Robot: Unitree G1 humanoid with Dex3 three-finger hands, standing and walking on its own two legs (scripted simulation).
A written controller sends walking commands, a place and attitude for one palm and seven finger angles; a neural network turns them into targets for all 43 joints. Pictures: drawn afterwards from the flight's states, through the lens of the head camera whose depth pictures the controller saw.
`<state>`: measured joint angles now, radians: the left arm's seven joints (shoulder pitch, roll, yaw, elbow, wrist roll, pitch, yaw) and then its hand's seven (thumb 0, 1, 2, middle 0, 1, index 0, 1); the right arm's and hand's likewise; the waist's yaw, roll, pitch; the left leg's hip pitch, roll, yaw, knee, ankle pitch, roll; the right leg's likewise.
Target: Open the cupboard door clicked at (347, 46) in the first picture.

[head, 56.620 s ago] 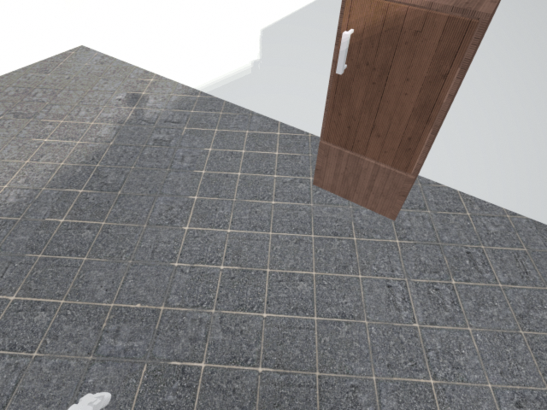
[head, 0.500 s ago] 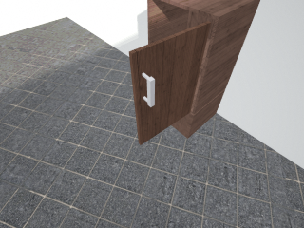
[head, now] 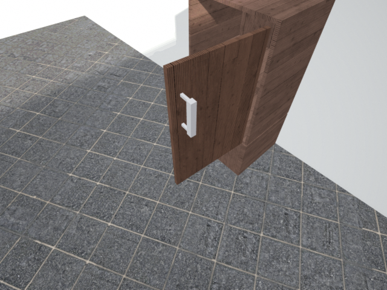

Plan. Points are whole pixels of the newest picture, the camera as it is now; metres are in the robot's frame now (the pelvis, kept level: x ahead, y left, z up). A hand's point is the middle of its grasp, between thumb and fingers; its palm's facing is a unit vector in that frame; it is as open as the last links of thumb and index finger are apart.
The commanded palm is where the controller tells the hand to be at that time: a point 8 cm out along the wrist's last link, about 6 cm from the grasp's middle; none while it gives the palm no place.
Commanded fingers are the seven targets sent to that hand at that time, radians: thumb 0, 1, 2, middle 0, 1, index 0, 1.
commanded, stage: look to check the result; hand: left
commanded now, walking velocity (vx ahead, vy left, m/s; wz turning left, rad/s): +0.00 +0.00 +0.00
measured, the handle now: (187, 115) +0.61 +0.06 -0.03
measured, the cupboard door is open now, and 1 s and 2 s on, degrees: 85 85 85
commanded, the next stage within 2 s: stand and wait in 0.30 s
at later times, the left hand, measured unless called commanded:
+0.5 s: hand out of the picture +0.02 +0.18 -0.17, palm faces +0.03 -0.98 -0.22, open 7.3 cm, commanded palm none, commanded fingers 0.00 0.90 0.90 -0.20 -0.30 -0.20 -0.30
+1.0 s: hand out of the picture +0.05 +0.19 -0.17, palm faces +0.02 -0.97 -0.26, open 7.3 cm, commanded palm none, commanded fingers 0.00 0.90 0.90 -0.20 -0.30 -0.20 -0.30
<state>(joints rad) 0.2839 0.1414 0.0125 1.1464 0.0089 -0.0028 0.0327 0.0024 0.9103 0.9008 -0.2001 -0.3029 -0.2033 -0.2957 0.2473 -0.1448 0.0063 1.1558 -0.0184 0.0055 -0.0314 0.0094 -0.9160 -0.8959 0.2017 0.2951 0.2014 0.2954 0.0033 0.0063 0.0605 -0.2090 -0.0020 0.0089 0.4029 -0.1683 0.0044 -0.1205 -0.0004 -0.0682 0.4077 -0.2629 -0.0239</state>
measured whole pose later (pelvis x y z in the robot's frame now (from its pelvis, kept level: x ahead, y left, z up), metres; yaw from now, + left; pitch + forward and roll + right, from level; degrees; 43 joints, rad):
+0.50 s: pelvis +0.01 -0.01 +0.00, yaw +0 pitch -1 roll +0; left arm 0.24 0.17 0.02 1.13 0.01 -0.01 0.03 0.00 0.91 0.90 -0.20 -0.30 -0.20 -0.30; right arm 0.20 -0.18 0.00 1.15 -0.02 0.00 -0.03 0.01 -0.91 -0.90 0.20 0.30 0.20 0.30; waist 0.00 0.01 0.06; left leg -0.18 0.00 0.01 0.38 -0.17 -0.01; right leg -0.09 0.01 -0.07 0.38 -0.27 -0.03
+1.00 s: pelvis +0.02 -0.01 +0.00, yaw +0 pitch -1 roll +0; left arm 0.20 0.22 0.02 1.13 0.01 -0.02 0.02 0.00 0.91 0.90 -0.20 -0.30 -0.20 -0.30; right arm 0.17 -0.23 0.00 1.15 -0.02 0.00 -0.03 0.01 -0.91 -0.90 0.20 0.30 0.20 0.30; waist 0.00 0.00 0.06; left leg -0.15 0.01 0.01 0.35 -0.18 -0.02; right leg -0.06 0.02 -0.07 0.34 -0.26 -0.04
